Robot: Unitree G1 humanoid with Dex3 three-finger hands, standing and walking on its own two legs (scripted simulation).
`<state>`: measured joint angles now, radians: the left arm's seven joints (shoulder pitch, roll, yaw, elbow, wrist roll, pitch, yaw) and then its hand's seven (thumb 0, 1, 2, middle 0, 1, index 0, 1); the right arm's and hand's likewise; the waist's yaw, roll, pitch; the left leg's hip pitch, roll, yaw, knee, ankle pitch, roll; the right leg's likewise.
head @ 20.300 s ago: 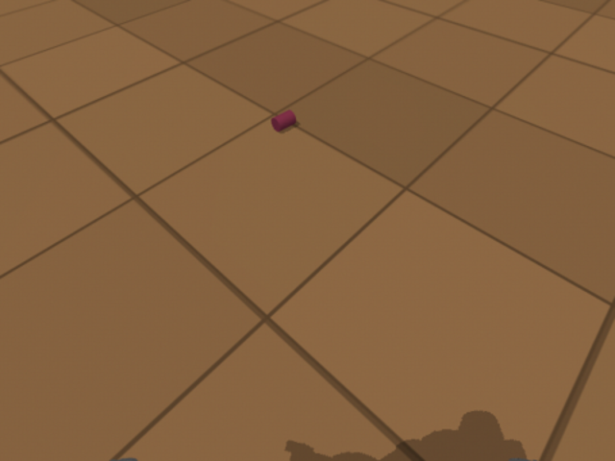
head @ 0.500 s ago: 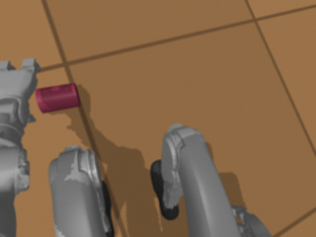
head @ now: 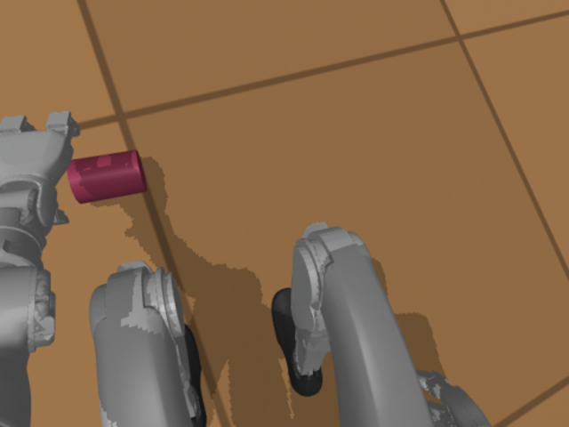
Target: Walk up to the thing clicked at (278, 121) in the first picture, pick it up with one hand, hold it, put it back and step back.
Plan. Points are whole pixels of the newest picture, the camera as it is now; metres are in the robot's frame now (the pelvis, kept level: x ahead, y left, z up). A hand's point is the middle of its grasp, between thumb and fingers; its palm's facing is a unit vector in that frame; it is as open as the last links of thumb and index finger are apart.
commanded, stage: approach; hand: left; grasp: from above
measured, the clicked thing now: (109, 176) +0.50 +0.21 -0.30
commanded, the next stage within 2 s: close in in 0.76 s
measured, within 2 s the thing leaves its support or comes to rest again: neither
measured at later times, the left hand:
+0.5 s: hand (107, 138) +0.52 +0.18 -0.17, palm faces -0.39 -0.04 -0.92, open 14.1 cm
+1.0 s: hand (77, 164) +0.49 +0.23 -0.18, palm faces -0.43 -0.04 -0.90, open 13.8 cm
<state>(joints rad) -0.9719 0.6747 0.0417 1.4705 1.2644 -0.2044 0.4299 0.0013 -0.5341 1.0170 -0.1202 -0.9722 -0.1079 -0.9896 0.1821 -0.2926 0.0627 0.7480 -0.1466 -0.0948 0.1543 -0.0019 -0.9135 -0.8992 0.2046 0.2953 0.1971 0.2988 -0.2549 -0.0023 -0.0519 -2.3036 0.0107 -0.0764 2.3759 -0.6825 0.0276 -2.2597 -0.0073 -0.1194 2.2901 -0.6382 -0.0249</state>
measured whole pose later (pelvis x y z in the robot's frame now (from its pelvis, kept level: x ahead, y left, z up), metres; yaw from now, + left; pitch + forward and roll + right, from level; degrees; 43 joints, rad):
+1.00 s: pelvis +0.00 +0.00 -0.01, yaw -1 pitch +35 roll -7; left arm -1.08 0.65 -0.02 1.58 1.28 -0.19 0.48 0.00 -0.53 1.09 -0.10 -1.06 -0.10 -1.07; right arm 0.17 -0.30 0.07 0.77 -0.17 -0.12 0.18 0.00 -0.91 -0.89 0.20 0.30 0.20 0.30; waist -0.28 -0.01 -0.06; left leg -2.32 0.01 -0.09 2.41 -0.70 0.02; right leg -2.27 0.00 -0.13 2.31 -0.64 -0.03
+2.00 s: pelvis +0.00 +0.00 -0.03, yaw -6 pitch +30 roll -11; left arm -1.11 0.85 0.09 1.76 1.31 -0.21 0.65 0.00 -0.53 1.04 -0.09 -0.99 -0.08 -1.01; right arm 0.16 -0.34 0.22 0.71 -0.26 -0.25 0.31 0.00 -0.91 -0.90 0.20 0.30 0.19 0.30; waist -0.40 -0.08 0.13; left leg -2.35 0.03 -0.18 2.52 -0.72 0.02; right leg -2.28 0.02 -0.21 2.36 -0.62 -0.02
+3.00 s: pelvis +0.00 +0.01 -0.03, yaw -7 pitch +30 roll -13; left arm -1.11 0.91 0.08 1.77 1.28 -0.18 0.64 0.00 -0.21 0.87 -0.32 -0.89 -0.32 -0.89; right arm 0.16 -0.36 0.26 0.66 -0.25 -0.28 0.33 0.00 -0.91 -0.90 0.20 0.30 0.19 0.30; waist -0.42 -0.10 0.16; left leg -2.35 0.03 -0.20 2.52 -0.72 0.03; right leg -2.27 0.04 -0.22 2.34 -0.61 0.00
